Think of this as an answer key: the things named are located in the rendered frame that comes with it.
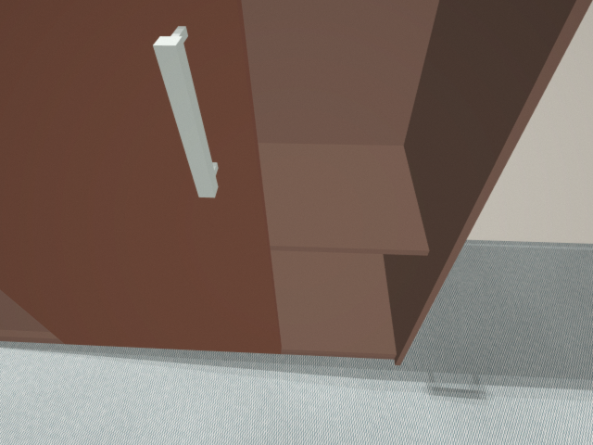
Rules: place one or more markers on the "handle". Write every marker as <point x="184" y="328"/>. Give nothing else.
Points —
<point x="176" y="74"/>

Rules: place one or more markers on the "wardrobe door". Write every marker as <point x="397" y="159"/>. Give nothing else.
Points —
<point x="103" y="237"/>
<point x="13" y="317"/>

